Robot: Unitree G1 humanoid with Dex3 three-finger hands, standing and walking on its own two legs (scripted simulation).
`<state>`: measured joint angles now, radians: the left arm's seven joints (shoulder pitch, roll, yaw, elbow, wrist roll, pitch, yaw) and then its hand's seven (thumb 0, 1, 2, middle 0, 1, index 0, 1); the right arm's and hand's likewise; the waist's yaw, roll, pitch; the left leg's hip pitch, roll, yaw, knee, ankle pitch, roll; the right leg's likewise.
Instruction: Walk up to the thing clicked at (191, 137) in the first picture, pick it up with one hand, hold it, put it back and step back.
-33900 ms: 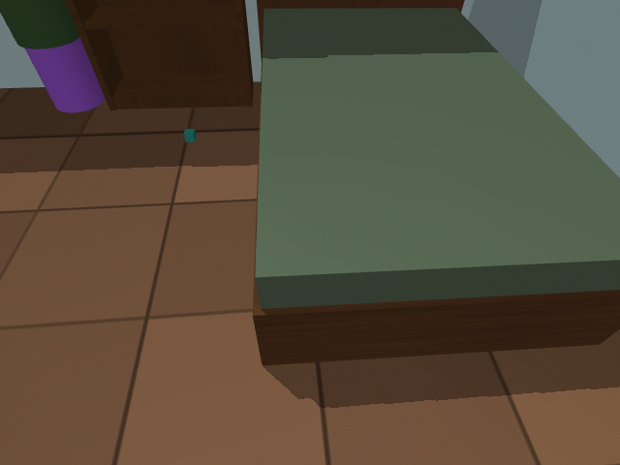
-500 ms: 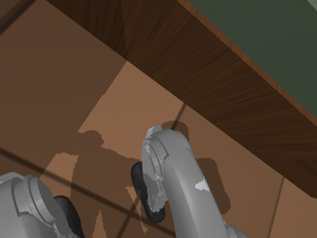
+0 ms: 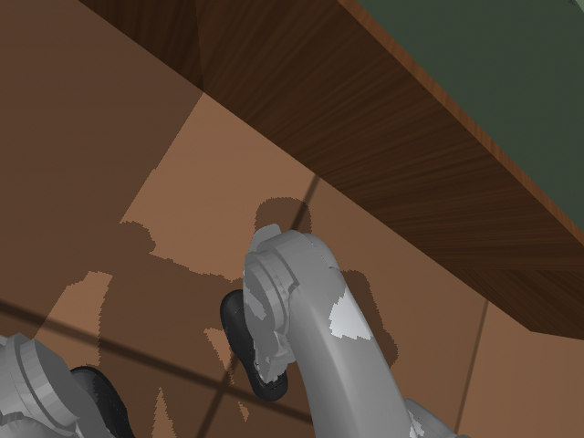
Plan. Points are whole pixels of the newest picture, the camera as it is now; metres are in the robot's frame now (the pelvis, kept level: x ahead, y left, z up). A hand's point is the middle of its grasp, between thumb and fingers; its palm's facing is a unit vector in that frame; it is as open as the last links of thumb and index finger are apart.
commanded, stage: rest palm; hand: left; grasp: from above
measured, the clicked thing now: out of the picture +0.45 +0.36 -0.28
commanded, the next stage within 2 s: close in 0.90 s
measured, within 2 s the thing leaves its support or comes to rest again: neither
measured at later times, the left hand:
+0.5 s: hand out of the picture +0.45 +0.36 -0.25, palm faces -0.26 -0.36 -0.89, open 14.3 cm
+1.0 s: hand out of the picture +0.44 +0.36 -0.25, palm faces -0.26 -0.38 -0.89, open 14.2 cm
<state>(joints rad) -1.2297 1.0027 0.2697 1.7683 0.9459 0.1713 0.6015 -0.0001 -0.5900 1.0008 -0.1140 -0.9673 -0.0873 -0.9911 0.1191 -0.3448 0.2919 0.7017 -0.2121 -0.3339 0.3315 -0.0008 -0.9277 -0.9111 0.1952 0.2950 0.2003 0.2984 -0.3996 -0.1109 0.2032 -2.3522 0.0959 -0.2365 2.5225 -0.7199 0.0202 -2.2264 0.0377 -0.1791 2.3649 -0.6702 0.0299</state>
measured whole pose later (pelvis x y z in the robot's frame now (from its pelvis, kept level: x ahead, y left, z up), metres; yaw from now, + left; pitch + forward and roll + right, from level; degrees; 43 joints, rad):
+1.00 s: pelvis -0.01 +0.00 +0.01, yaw -2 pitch +26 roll -15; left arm -1.25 1.14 0.24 1.82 0.91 0.13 0.62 0.00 -0.53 0.96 -0.12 -1.00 -0.11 -1.01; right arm 0.11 -0.37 0.36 0.67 -0.23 -0.37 0.32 0.00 -0.93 -0.91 0.20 0.29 0.20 0.30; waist -0.42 -0.18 0.28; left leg -2.33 0.09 -0.27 2.51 -0.69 0.03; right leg -2.17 0.05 -0.21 2.31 -0.63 0.04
